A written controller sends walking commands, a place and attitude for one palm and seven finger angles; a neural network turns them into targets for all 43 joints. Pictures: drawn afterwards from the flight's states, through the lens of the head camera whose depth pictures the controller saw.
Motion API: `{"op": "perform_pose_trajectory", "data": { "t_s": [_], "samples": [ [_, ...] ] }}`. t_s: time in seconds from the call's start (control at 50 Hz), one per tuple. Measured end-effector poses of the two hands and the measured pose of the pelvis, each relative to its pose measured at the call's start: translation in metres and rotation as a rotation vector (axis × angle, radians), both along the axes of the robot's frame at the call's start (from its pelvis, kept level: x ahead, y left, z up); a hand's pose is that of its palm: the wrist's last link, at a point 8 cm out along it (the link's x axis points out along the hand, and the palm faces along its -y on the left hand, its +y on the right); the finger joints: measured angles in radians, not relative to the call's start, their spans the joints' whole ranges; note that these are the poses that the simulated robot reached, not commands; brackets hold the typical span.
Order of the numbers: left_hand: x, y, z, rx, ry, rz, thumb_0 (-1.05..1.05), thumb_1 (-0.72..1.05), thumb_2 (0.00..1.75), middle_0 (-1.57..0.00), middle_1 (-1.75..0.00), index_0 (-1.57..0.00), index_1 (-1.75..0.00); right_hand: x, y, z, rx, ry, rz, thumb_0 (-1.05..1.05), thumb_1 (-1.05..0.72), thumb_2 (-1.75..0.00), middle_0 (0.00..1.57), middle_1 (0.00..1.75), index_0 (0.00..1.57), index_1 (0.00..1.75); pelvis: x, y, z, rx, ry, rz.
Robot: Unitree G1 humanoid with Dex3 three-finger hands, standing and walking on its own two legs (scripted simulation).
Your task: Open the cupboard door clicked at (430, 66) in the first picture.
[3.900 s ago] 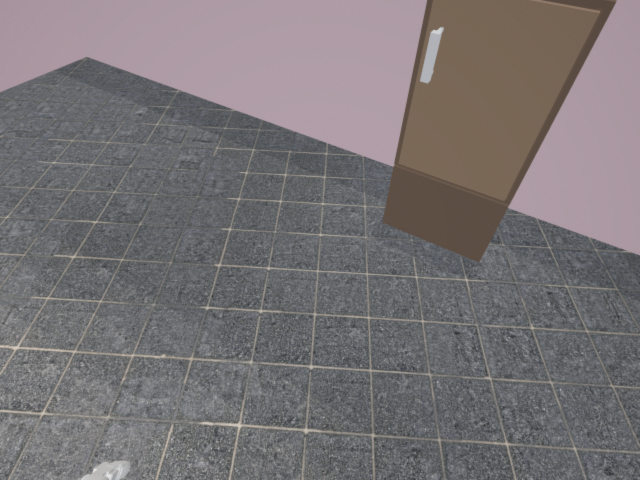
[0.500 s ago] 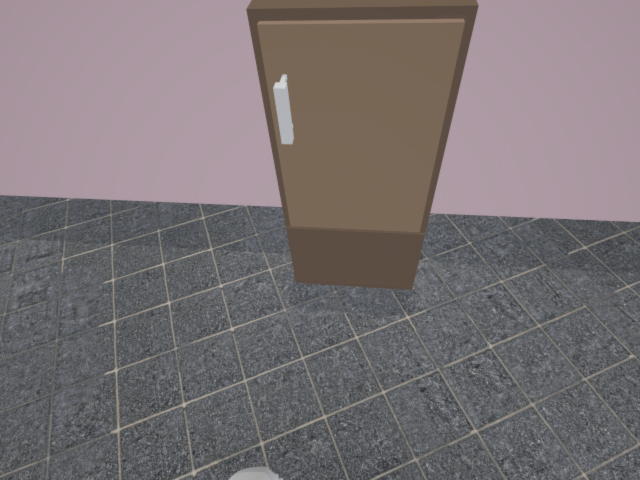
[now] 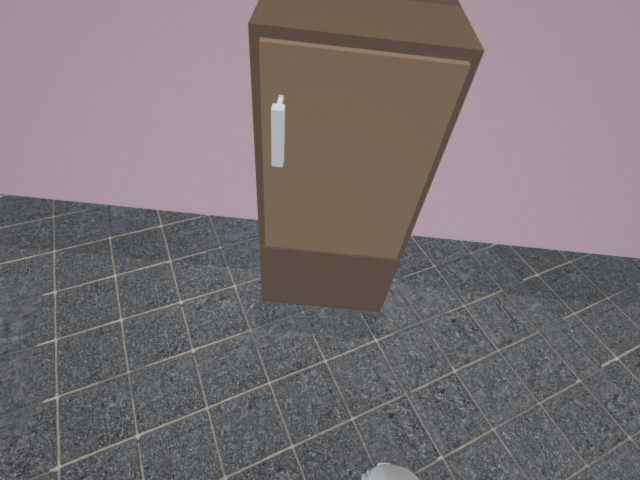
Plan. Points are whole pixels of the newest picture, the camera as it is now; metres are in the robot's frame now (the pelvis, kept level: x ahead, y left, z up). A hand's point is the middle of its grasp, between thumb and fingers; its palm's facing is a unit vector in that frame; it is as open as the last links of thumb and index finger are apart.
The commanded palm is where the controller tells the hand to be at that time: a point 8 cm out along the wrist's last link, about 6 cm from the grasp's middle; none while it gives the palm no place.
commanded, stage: take the last steps up to it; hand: left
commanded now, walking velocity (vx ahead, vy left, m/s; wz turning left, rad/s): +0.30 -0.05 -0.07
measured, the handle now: (279, 131) +0.77 +0.12 +0.00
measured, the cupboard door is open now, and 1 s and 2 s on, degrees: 0 0 0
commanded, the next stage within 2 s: come to a stop and stand still in 0.40 s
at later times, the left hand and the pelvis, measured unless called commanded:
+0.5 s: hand (238, 424) +0.23 +0.13 -0.17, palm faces +0.04 -0.97 -0.22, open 7.2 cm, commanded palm none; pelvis +0.17 -0.06 -0.01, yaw +1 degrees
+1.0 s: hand (230, 439) +0.21 +0.13 -0.19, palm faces +0.01 -0.96 -0.29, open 7.4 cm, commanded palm none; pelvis +0.18 -0.07 -0.02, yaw -2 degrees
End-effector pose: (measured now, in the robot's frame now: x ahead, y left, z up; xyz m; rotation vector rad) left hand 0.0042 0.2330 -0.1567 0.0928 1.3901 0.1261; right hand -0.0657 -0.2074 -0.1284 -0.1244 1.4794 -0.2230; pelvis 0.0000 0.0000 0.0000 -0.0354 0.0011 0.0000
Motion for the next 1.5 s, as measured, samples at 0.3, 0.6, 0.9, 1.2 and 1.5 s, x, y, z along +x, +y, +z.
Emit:
{"op": "perform_pose_trajectory", "data": {
  "t_s": [0.3,0.6,0.9,1.2,1.5],
  "samples": [
    [0.211,-0.067,-0.006,0.037,-0.246,-0.114,0.01,0.91,0.90,-0.19,-0.30,-0.20,-0.30,0.031,-0.020,-0.033,0.125,0.245,-0.128,0.01,-0.91,-0.90,0.21,0.30,0.20,0.30,0.109,-0.051,-0.031,0.030,-0.016,-0.012],
    [0.209,-0.058,0.002,0.053,-0.089,0.003,0.00,0.93,0.90,-0.20,-0.30,-0.20,-0.30,0.320,-0.077,-0.017,-0.009,-0.265,0.094,0.01,-0.93,-0.90,0.20,0.30,0.20,0.30,0.194,-0.050,-0.011,0.002,-0.021,0.005],
    [0.200,-0.050,-0.001,0.074,0.066,-0.003,0.01,0.91,0.90,-0.20,-0.30,-0.20,-0.30,0.357,-0.056,-0.026,0.020,-0.267,0.088,0.00,-0.92,-0.90,0.21,0.30,0.20,0.30,0.200,-0.046,-0.014,0.035,0.004,-0.037],
    [0.199,-0.098,0.019,0.124,-0.084,-0.047,0.01,0.90,0.90,-0.19,-0.30,-0.20,-0.30,0.257,-0.129,-0.036,0.037,-0.131,0.008,0.01,-0.91,-0.90,0.20,0.30,0.20,0.30,0.169,-0.098,-0.010,0.060,-0.009,-0.019],
    [0.158,-0.107,0.004,0.058,-0.042,0.009,0.01,0.93,0.90,-0.20,-0.30,-0.20,-0.30,0.200,-0.103,-0.025,0.045,-0.041,0.061,0.01,-0.91,-0.90,0.20,0.30,0.20,0.30,0.145,-0.101,-0.006,0.033,-0.022,-0.003]
  ]
}}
